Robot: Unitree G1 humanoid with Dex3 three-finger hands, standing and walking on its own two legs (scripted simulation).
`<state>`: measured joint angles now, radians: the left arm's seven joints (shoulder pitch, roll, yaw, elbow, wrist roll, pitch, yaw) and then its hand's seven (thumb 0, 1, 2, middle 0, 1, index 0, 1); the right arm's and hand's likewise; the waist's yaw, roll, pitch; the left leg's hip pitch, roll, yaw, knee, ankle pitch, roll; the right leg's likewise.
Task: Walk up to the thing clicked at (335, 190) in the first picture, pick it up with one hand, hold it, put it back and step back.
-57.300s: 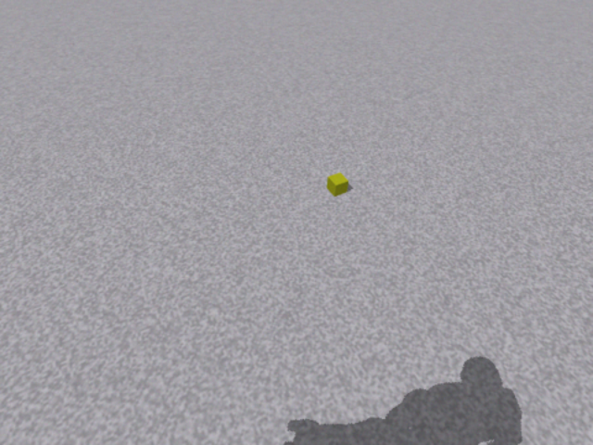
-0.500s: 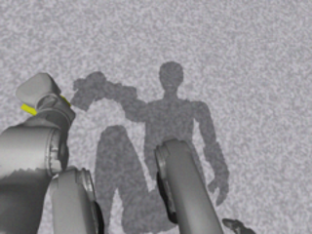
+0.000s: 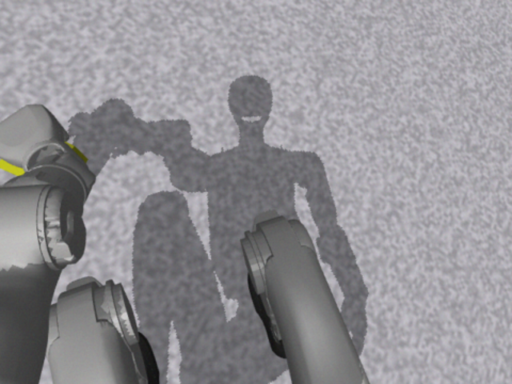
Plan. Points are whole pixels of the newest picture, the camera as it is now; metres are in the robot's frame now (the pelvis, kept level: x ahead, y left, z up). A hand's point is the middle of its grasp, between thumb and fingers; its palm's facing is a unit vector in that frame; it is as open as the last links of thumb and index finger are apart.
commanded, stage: lower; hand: left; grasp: from above
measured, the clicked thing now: (46, 162) +0.52 +0.18 -0.19
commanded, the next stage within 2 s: rest in 0.26 s
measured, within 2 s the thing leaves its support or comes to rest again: rests again in 0.76 s
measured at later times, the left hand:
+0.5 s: hand (68, 166) +0.52 +0.15 -0.22, palm faces -0.35 -0.28 -0.89, open 8.1 cm
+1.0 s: hand (78, 169) +0.52 +0.14 -0.25, palm faces -0.34 -0.28 -0.90, open 7.9 cm
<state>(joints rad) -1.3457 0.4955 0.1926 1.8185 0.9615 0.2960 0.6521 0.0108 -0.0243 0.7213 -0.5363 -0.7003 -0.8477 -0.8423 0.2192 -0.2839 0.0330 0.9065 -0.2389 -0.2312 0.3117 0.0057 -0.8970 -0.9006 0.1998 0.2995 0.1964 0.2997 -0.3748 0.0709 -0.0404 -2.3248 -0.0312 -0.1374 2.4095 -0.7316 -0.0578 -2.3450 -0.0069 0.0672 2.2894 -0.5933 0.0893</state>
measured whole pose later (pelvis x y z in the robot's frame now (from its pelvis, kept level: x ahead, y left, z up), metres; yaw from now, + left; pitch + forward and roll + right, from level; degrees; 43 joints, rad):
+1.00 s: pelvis +0.00 +0.01 -0.01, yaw -6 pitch +34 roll -13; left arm -1.39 0.72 0.17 1.91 0.93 0.22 0.80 -0.02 -0.02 0.58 -0.67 -0.55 -1.01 -0.66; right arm 0.19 -0.36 0.19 0.73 -0.27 -0.25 0.47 0.00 -0.87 -0.89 0.19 0.29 0.19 0.29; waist -0.50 -0.03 0.18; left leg -2.34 -0.04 -0.23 2.49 -0.76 -0.04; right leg -2.30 0.00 -0.02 2.29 -0.59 0.10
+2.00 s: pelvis +0.00 +0.01 +0.00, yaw -7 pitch +33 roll -14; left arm -1.38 0.76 0.11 1.88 0.82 0.25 0.78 0.00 -0.58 1.14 -0.12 -0.92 -0.07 -0.98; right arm 0.17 -0.38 0.26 0.71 -0.25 -0.26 0.47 0.00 -0.70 -0.78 0.17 0.26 0.17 0.26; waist -0.53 -0.07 0.23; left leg -2.30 -0.04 -0.27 2.48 -0.76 -0.05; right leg -2.25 -0.01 -0.06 2.25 -0.59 0.09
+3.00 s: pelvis -0.02 +0.01 +0.04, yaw +0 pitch +33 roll -6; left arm -1.16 0.48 -0.15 1.48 0.98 0.14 0.11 0.00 -0.51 1.01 -0.09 -0.98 -0.08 -0.99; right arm 0.14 -0.32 0.07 0.70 -0.11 -0.02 0.27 0.01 -0.90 -0.90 0.20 0.30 0.19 0.30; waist -0.29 0.10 -0.07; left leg -2.19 -0.03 -0.12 2.29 -0.69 -0.02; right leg -2.18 -0.03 0.05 2.16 -0.57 0.06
